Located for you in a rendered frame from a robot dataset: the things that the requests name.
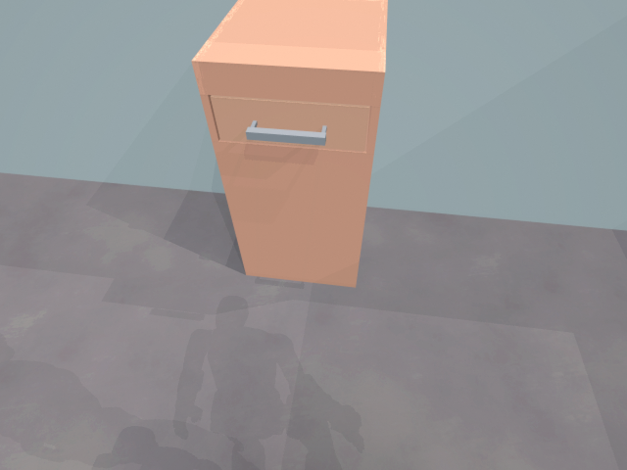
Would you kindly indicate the drawer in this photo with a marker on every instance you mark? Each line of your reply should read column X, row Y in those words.
column 346, row 124

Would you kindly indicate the cabinet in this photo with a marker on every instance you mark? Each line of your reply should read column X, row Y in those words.
column 298, row 212

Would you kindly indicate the handle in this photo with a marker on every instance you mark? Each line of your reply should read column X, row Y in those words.
column 286, row 136

